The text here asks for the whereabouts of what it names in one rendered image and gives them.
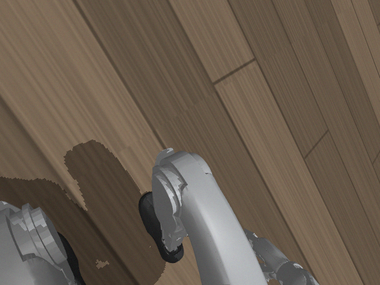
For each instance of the left robot foot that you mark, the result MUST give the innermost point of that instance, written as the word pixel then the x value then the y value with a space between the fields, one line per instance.
pixel 72 260

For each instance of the right robot foot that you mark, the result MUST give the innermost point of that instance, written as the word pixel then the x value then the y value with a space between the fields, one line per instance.
pixel 152 225

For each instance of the right robot hand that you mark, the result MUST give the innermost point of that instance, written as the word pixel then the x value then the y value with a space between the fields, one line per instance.
pixel 268 253

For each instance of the right robot arm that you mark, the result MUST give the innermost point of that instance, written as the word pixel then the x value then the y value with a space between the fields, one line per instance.
pixel 291 273

